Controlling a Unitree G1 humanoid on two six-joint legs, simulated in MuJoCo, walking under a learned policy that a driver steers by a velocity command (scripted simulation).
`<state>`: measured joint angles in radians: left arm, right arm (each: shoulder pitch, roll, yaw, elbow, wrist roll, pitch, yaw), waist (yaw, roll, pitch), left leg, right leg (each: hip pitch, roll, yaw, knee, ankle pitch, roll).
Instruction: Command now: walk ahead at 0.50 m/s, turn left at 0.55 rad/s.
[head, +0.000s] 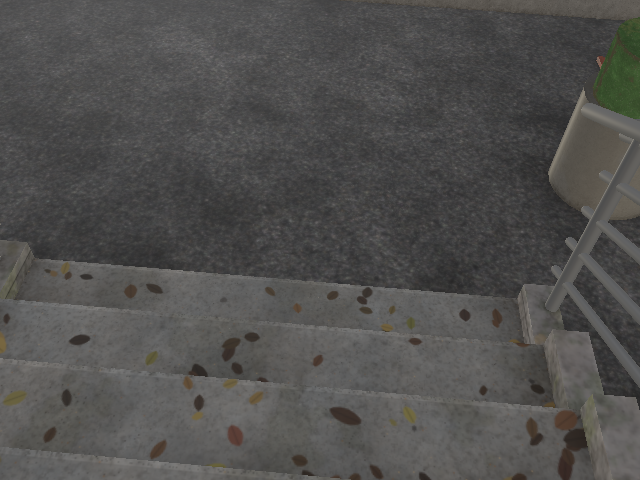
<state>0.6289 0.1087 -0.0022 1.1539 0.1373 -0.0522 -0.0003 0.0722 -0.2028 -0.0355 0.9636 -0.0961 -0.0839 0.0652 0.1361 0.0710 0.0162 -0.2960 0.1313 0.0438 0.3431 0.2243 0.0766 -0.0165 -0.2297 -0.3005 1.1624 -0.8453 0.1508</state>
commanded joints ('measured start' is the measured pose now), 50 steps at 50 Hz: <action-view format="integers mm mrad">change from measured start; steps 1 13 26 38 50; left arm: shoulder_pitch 197 -364 28 -117 -356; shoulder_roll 18 89 384 241 111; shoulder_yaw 7 -12 94 11 45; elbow -9 -301 -223 -118 -327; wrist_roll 4 -24 -23 -26 -78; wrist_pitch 22 -37 -14 -108 -44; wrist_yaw -102 -60 -103 -62 -53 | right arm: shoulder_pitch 730 398 632 180 568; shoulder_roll -373 -6 -30 -57 -125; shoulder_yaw -123 54 35 28 -13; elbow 225 64 -5 -135 49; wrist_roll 15 -23 61 -15 10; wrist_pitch -19 -65 -7 11 -52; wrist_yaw -7 -29 57 41 -9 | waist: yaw -225 -145 -22 -168 -282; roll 221 -78 -204 -91 -90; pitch -448 32 -271 7 -8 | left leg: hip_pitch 1197 -344 -1016 -441 327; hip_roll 91 -48 -245 -66 269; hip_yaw -144 -326 -157 -70 -645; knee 377 310 1963 805 252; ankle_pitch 792 -451 -998 -82 -264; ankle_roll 262 224 -67 -22 367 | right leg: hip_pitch -649 -573 582 -394 -1214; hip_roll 141 117 -256 -7 251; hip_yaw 113 432 731 441 503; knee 656 -122 -554 -701 378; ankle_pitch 27 1157 1570 1092 337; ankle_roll -57 -162 -592 -402 -229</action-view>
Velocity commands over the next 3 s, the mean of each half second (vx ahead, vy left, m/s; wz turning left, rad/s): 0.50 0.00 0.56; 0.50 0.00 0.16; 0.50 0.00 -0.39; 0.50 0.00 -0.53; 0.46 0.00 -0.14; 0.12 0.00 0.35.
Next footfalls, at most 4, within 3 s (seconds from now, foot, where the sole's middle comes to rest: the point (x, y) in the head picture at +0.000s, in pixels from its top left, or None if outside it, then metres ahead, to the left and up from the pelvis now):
0.46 right None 0.43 -0.08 -0.98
0.92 left None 0.51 0.16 -0.98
1.28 right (353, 431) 0.79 0.01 -1.15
1.74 left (283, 368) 1.05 0.26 -1.32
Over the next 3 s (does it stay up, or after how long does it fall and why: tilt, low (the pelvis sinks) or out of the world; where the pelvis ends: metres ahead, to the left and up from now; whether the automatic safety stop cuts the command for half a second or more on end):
stays up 1.41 0.08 -0.75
